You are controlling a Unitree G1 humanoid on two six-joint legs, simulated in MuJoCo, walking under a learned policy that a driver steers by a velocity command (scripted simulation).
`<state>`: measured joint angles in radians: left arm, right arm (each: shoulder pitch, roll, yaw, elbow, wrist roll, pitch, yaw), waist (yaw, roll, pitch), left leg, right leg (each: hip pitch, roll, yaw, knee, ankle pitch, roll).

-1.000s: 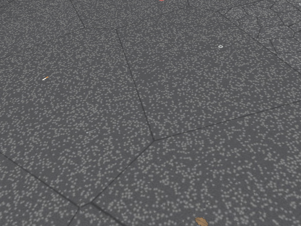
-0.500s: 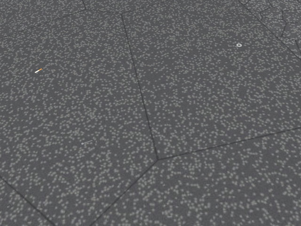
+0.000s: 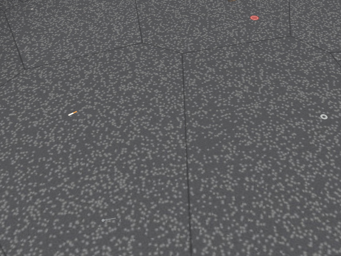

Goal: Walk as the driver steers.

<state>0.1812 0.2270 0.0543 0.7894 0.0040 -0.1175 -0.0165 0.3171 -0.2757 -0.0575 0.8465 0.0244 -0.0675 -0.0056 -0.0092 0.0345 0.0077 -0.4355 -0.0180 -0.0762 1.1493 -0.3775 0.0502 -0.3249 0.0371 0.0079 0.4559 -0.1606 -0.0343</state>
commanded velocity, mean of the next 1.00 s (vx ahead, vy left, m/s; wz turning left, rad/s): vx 0.50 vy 0.00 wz -0.31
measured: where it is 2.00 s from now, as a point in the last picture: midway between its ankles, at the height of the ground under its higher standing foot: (215, 139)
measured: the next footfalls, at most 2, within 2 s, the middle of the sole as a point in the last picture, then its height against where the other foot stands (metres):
left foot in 0.36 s outside the picture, level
right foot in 0.88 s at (223, 233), level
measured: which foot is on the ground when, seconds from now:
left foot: up 0.00-0.34, down 0.36-0.90, up 0.92-1.00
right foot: down 0.00-0.38, up 0.40-0.86, down 0.88-1.00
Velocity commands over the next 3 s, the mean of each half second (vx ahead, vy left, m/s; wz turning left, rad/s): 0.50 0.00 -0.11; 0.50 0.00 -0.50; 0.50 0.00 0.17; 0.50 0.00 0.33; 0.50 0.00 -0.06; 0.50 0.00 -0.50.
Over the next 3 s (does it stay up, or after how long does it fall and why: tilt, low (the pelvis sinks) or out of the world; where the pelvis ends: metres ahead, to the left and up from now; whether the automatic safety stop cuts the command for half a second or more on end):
stays up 1.60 -0.25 -0.02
